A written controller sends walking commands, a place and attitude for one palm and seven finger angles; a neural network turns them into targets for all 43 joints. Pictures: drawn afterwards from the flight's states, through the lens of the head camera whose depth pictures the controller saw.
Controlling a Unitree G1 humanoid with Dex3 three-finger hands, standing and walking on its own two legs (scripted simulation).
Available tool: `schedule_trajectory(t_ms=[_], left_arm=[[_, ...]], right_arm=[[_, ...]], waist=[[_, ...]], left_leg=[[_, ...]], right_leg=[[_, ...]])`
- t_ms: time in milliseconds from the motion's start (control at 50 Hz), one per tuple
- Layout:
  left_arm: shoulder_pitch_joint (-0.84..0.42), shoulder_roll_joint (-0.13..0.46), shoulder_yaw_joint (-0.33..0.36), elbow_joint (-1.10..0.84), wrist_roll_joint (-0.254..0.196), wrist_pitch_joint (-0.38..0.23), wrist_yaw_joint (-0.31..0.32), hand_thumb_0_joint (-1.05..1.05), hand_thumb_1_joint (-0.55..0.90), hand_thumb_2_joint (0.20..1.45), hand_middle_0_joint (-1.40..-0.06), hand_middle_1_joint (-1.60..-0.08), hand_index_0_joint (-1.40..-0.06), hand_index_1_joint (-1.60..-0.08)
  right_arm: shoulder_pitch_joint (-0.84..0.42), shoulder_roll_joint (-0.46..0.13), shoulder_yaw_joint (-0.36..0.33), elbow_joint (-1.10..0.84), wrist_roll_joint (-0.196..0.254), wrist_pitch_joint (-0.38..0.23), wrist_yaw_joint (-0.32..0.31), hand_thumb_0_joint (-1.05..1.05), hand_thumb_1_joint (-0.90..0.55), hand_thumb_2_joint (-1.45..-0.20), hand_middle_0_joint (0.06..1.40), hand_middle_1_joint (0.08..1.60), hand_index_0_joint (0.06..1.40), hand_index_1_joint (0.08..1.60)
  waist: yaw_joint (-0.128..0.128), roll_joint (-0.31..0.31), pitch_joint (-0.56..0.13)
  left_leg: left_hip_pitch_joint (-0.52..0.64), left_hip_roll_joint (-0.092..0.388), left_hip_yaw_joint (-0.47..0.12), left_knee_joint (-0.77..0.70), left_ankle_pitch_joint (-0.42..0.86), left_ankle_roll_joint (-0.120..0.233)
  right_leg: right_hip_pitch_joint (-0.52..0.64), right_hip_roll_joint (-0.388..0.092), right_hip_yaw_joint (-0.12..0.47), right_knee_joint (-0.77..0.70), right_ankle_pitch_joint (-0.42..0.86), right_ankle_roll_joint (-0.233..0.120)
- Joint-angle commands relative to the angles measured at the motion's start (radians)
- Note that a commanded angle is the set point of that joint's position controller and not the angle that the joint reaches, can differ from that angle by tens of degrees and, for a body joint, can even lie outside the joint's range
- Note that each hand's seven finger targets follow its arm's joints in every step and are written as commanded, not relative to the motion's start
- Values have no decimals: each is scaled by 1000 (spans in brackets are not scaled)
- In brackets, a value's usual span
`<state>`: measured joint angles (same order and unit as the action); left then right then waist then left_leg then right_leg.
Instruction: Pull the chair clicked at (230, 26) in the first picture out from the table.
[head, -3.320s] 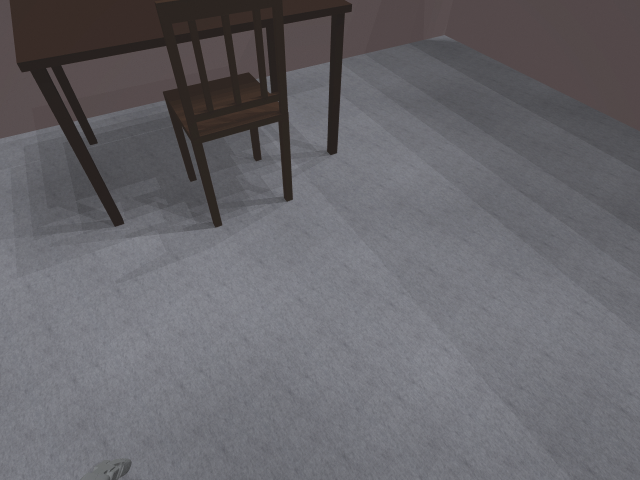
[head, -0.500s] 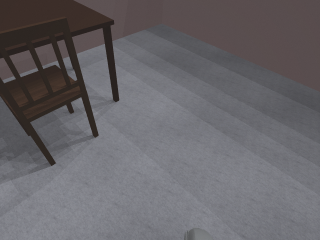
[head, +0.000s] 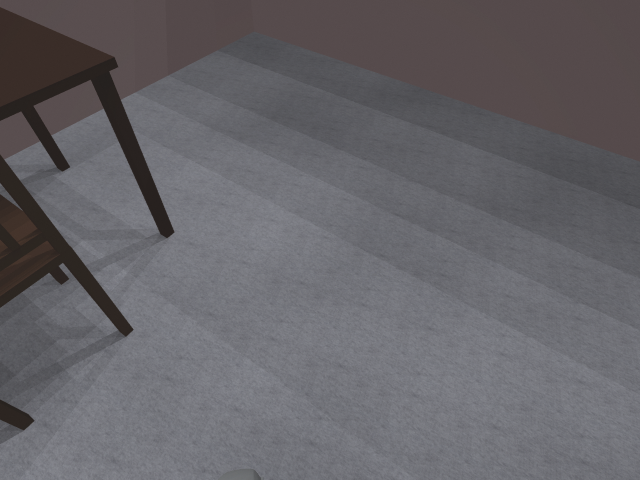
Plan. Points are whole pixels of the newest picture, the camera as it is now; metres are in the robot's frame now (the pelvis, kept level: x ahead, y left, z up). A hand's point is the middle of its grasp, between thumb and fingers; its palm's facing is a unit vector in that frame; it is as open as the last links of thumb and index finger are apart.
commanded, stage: walk to a spot facing it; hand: left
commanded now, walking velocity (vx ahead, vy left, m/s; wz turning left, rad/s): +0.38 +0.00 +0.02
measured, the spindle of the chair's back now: out of the picture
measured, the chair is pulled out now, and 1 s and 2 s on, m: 0.00 0.00 0.00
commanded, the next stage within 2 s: turn to face it in 0.36 s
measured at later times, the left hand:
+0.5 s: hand (168, 434) +0.21 +0.24 -0.18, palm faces +0.00 -0.99 -0.15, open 7.4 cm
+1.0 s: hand (202, 326) +0.38 +0.22 -0.15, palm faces +0.17 -0.96 -0.24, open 7.2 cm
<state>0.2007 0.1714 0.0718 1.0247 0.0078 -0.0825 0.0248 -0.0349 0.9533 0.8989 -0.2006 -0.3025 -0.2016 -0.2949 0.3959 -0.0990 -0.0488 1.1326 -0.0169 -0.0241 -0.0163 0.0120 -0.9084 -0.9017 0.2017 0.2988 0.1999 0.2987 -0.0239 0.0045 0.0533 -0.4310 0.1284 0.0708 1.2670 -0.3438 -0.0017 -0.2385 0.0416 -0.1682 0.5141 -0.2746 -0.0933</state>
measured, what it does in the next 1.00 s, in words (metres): walks ahead: left foot, then right foot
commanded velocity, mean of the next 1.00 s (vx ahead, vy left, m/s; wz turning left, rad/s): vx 0.13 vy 0.00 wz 0.24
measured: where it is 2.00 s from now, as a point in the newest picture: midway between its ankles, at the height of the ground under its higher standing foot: (315, 468)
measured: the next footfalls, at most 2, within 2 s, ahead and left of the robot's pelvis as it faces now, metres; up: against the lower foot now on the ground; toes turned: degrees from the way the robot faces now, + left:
left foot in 0.30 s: +0.30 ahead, +0.16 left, +0.00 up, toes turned +10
right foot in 0.74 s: +0.37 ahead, -0.08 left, +0.00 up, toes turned -9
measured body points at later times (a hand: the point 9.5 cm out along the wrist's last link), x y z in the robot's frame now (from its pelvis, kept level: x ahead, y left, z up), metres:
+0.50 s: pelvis +0.22 +0.07 +0.01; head +0.23 +0.09 +0.45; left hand +0.21 +0.29 -0.16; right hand +0.28 -0.17 -0.13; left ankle +0.26 +0.15 -0.73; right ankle +0.18 -0.07 -0.63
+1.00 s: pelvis +0.30 +0.03 +0.01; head +0.33 +0.01 +0.45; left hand +0.37 +0.27 -0.13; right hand +0.35 -0.21 -0.16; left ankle +0.28 +0.16 -0.67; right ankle +0.33 -0.08 -0.73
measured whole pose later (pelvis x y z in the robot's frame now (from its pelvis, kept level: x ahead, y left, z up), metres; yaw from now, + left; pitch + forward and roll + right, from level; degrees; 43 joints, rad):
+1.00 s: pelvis +0.30 +0.03 +0.01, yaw +9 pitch -1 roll +1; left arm 0.15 0.14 0.05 0.95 0.02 -0.01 0.04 -0.01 0.93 0.90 -0.20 -0.30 -0.20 -0.30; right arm 0.24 -0.19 -0.08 1.02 -0.02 0.06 0.01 0.01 -0.91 -0.90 0.20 0.30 0.20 0.30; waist -0.03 0.02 0.06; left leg -0.46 0.08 0.09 1.01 -0.43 -0.07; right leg -0.24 -0.15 -0.28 0.52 -0.26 -0.01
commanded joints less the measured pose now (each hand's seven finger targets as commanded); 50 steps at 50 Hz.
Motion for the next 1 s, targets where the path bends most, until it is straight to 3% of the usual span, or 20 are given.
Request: schedule_trajectory(t_ms=[0, 120, 180, 240, 260, 280, 300, 320, 360, 400, 440, 520, 600, 680, 700, 740, 760, 780, 820, 980], left_arm=[[125, 56, -9, 20, 17, -10, -4, 0, 900, 900, -200, -300, -200, -300], [195, 87, -11, 48, 12, -11, -11, 0, 900, 900, -200, -300, -200, -300], [237, 115, -6, 60, 15, -7, -8, 0, 900, 900, -200, -300, -200, -300], [230, 132, -5, 64, 12, -2, -5, 0, 900, 900, -200, -300, -200, -300], [222, 123, -5, 60, 9, 0, -4, 0, 900, 900, -200, -300, -200, -300], [249, 79, -9, 36, -5, 3, -11, 0, 900, 900, -200, -300, -200, -300], [233, 61, -18, 10, -7, -3, -16, 0, 900, 900, -200, -300, -200, -300], [191, 90, -8, 11, 0, 4, -10, 0, 900, 900, -200, -300, -200, -300], [119, 60, -8, 11, 8, 20, -23, 0, 900, 900, -200, -300, -200, -300], [177, 18, -3, 27, 19, 53, -31, 0, 900, 900, -200, -300, -200, -300], [211, -2, 1, 26, 19, 81, -31, 0, 900, 900, -200, -300, -200, -300], [171, -28, -12, 5, 20, 84, -24, 0, 900, 900, -200, -300, -200, -300], [73, -4, -20, -27, 17, 72, -12, 0, 900, 900, -200, -300, -200, -300], [84, 46, -6, -40, 11, 65, -5, 0, 900, 900, -200, -300, -200, -300], [114, 81, 2, -33, 12, 56, -2, 0, 900, 900, -200, -300, -200, -300], [192, 230, 31, -35, 18, 49, 9, 0, 900, 900, -200, -300, -200, -300], [170, 207, 23, -46, 15, 57, 16, 0, 900, 900, -200, -300, -200, -300], [106, 182, 25, -58, 14, 52, 20, 0, 900, 900, -200, -300, -200, -300], [34, 140, 9, -87, 11, 59, 21, 0, 900, 900, -200, -300, -200, -300], [13, 173, 28, -118, 26, 76, 20, 0, 900, 900, -200, -300, -200, -300]], right_arm=[[51, -29, -7, -70, -9, -2, 13, 0, -900, -900, 200, 300, 200, 300], [-205, -63, -1, -157, -7, -19, 44, 0, -900, -900, 200, 300, 200, 300], [-289, -86, -1, -185, -7, -31, 49, 0, -900, -900, 200, 300, 200, 300], [-169, -133, -13, -149, -14, -39, 32, 0, -900, -900, 200, 300, 200, 300], [-13, -186, -27, -104, -19, -45, 24, 0, -900, -900, 200, 300, 200, 300], [130, -306, -55, -75, -35, -51, 12, 0, -900, -900, 200, 300, 200, 300], [194, -357, -60, -61, -21, -43, 8, 0, -900, -900, 200, 300, 200, 300], [109, -317, -49, -73, -11, -37, 7, 0, -900, -900, 200, 300, 200, 300], [-49, -216, -25, -116, -11, -49, 1, 0, -900, -900, 200, 300, 200, 300], [-105, -163, -8, -123, -10, -58, -4, 0, -900, -900, 200, 300, 200, 300], [-122, -150, -4, -127, -5, -59, -7, 0, -900, -900, 200, 300, 200, 300], [-102, -144, -7, -115, -4, -53, -5, 0, -900, -900, 200, 300, 200, 300], [-59, -173, -15, -90, -4, -35, -5, 0, -900, -900, 200, 300, 200, 300], [-81, -194, -28, -97, -2, 0, -2, 0, -900, -900, 200, 300, 200, 300], [-84, -174, -28, -105, 2, 4, 2, 0, -900, -900, 200, 300, 200, 300], [-63, -98, -18, -150, 9, 17, 7, 0, -900, -900, 200, 300, 200, 300], [-89, -118, -24, -151, 8, 36, 1, 0, -900, -900, 200, 300, 200, 300], [-90, -122, -27, -143, 5, 45, 6, 0, -900, -900, 200, 300, 200, 300], [-84, -126, -33, -131, 2, 56, 17, 0, -900, -900, 200, 300, 200, 300], [-176, -113, -37, -199, 0, 69, 39, 0, -900, -900, 200, 300, 200, 300]], waist=[[-21, -69, 24], [37, -156, 59], [63, -105, 57], [-13, -85, -10], [-79, -3, -103], [-121, 213, -239], [-121, 318, -294], [-93, 174, -219], [-38, 77, -17], [23, 104, 32], [51, 122, 21], [49, 110, 25], [18, 132, -23], [48, 133, -48], [62, 65, -67], [85, -289, -157], [86, -216, -126], [64, -262, -111], [30, -186, -86], [37, -201, -34]], left_leg=[[-95, 51, -16, -125, 81, -24], [-128, 18, 52, -477, 207, -28], [-87, -11, 79, -589, 179, -8], [150, -78, 125, -699, 167, 20], [400, -43, 72, -758, 246, 41], [661, 219, -246, -778, 353, 134], [726, 397, -459, -900, 479, 224], [593, 390, -394, -944, 341, 234], [350, 329, -245, -1005, 278, 162], [200, 259, -73, -1036, 284, 101], [137, 230, 14, -1057, 267, 105], [131, 163, 55, -1056, 421, 140], [237, 156, -5, -953, 580, 155], [211, 125, -65, -830, 468, 99], [159, 77, -40, -755, 367, 57], [-84, -90, 58, -364, -278, -32], [-75, -72, -28, -209, -290, -28], [-103, -43, -55, -140, -235, -35], [-116, -31, -40, -68, -136, -50], [-35, -38, 44, -373, -79, -64]], right_leg=[[-44, -285, 199, -296, 317, -82], [79, -241, 156, -274, 394, -51], [165, -272, 180, -233, 468, -46], [166, -253, 148, -21, 709, -24], [64, -218, 127, 187, 639, 10], [-176, -92, 43, 482, 238, 64], [-310, -23, 95, 768, -294, 68], [-331, -82, 163, 839, -287, 50], [-371, -155, 173, 836, -132, 68], [-293, -167, 166, 792, -50, 85], [-265, -171, 154, 739, -16, 100], [-201, -181, 95, 437, 38, 134], [-135, -136, 51, 200, 36, 150], [5, -116, 33, -9, 120, 154], [99, -165, 76, -84, 235, 147], [278, -546, 366, -159, 637, -19], [194, -558, 337, -183, 607, -68], [153, -512, 296, -195, 543, -53], [127, -442, 171, -182, 446, -20], [66, -431, 5, -156, 317, -5]])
